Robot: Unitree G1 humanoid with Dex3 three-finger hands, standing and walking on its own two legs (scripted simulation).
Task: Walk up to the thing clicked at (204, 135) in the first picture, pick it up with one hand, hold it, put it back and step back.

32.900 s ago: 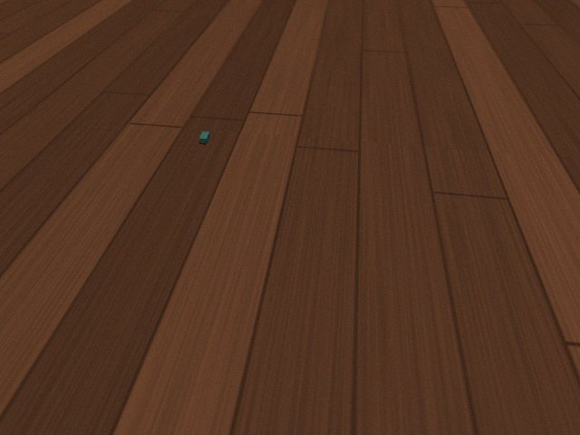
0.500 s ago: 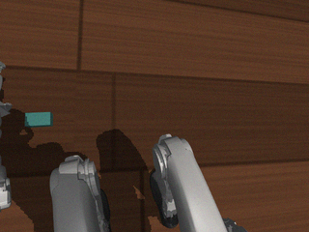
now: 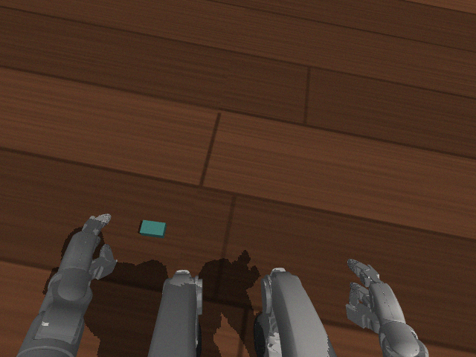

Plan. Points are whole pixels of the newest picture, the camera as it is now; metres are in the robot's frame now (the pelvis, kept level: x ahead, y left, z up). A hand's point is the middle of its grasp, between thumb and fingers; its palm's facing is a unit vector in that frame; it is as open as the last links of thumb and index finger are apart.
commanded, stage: home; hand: left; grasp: from above
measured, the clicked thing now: (153, 229) +0.50 +0.24 -0.53
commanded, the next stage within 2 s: none
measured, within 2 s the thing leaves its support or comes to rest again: neither
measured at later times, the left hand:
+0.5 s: hand (85, 273) +0.25 +0.19 +0.10, palm faces +0.10 -0.97 -0.22, open 7.4 cm
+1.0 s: hand (75, 301) +0.22 +0.18 +0.13, palm faces +0.10 -0.97 -0.21, open 7.4 cm
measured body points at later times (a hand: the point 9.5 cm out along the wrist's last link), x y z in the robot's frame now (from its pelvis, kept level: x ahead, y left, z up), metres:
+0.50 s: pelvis +0.07 +0.00 +0.16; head +0.11 +0.00 +0.61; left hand +0.24 +0.24 +0.12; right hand +0.21 -0.25 +0.08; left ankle +0.08 +0.11 -0.51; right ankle +0.08 -0.13 -0.51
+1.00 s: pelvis +0.07 -0.01 +0.18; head +0.08 -0.01 +0.63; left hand +0.21 +0.23 +0.14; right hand +0.25 -0.24 +0.12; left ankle +0.08 +0.11 -0.51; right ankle +0.08 -0.13 -0.51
